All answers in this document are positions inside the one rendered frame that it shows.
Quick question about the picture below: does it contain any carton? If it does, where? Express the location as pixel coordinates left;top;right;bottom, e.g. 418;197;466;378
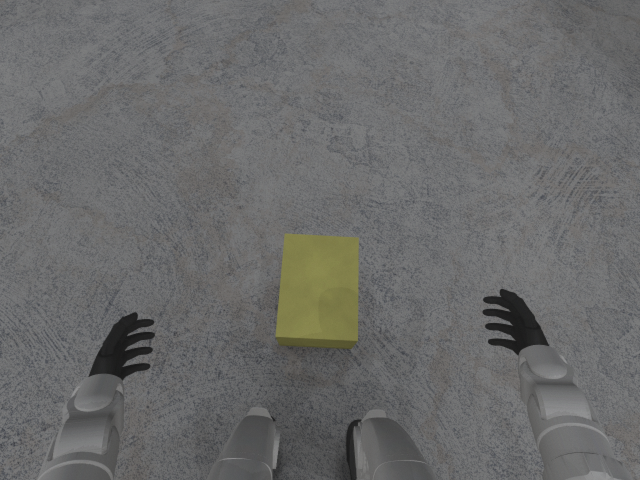
275;234;359;349

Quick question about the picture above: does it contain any right robot shin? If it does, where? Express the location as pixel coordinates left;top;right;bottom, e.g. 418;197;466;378
356;409;387;480

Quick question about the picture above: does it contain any left robot hand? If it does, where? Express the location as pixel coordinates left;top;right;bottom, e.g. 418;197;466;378
89;312;155;381

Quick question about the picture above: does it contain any left robot forearm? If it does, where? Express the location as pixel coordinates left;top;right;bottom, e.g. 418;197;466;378
37;374;124;480

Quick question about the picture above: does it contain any robot right thigh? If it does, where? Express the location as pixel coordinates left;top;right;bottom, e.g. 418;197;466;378
353;417;437;480

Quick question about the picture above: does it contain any right robot hand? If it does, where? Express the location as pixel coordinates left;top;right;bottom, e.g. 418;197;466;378
483;289;549;355

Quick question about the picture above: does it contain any right robot forearm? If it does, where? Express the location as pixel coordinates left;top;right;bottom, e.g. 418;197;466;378
518;345;633;480

